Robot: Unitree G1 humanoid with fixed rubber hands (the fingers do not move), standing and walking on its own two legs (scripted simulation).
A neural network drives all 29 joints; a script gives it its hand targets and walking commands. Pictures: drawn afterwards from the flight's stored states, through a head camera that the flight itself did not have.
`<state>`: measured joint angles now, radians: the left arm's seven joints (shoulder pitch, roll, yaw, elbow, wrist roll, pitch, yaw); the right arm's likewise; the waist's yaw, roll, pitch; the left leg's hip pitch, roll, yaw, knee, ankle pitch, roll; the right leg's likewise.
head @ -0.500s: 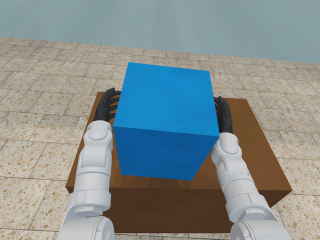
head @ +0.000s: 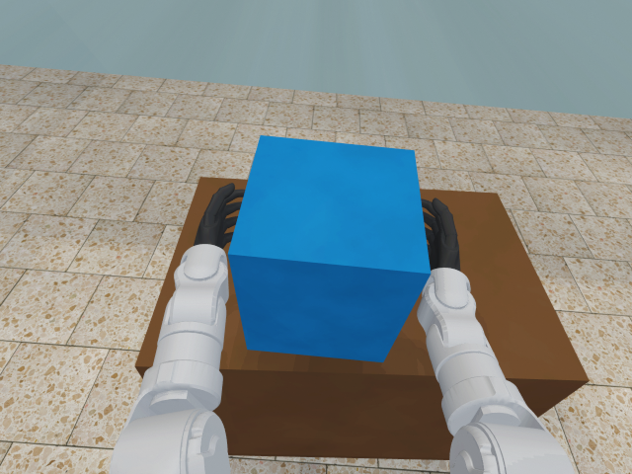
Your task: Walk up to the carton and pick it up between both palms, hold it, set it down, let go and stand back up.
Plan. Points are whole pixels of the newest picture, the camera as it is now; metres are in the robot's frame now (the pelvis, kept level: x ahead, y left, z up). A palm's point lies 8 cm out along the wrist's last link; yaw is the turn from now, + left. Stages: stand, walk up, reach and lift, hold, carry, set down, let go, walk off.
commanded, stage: set down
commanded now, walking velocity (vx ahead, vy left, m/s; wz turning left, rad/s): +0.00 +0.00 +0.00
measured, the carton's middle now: (325, 256) +0.41 +0.03 +0.05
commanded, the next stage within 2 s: none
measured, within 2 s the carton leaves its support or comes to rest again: rests again in 1.78 s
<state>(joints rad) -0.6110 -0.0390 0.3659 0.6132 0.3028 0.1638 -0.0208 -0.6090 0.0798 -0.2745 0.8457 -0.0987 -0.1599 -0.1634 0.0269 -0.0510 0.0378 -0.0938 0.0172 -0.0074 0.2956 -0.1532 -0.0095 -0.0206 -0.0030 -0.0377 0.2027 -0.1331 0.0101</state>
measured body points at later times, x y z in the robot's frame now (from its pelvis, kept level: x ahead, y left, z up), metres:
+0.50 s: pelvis +0.01 +0.00 +0.00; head +0.04 +0.03 +0.45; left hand +0.41 +0.18 +0.06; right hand +0.40 -0.12 +0.07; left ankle +0.01 +0.12 -0.75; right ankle -0.01 -0.12 -0.75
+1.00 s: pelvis +0.02 +0.00 +0.00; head +0.09 +0.02 +0.44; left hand +0.42 +0.18 +0.01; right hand +0.42 -0.12 +0.03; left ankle +0.01 +0.12 -0.75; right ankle -0.01 -0.12 -0.75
